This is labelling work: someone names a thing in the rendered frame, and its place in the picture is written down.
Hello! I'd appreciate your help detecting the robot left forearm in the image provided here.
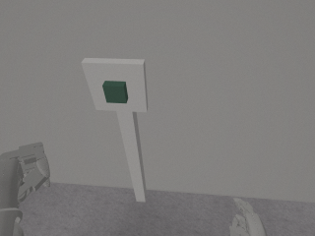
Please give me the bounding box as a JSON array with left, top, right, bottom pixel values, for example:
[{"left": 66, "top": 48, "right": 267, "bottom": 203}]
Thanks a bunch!
[{"left": 0, "top": 207, "right": 25, "bottom": 236}]

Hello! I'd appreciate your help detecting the robot left hand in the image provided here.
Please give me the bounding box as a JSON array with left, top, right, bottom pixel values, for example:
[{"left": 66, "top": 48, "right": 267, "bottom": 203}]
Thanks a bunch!
[{"left": 0, "top": 142, "right": 50, "bottom": 209}]

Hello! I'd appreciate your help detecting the panel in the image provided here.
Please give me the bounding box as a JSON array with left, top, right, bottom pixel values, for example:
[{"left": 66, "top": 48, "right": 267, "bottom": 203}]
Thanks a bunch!
[{"left": 81, "top": 58, "right": 149, "bottom": 203}]

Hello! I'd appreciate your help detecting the robot right hand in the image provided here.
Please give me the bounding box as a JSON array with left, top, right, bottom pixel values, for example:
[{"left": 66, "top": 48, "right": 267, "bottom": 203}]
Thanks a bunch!
[{"left": 229, "top": 197, "right": 268, "bottom": 236}]

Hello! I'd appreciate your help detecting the button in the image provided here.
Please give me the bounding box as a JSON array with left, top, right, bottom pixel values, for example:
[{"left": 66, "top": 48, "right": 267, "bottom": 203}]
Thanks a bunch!
[{"left": 102, "top": 81, "right": 128, "bottom": 103}]

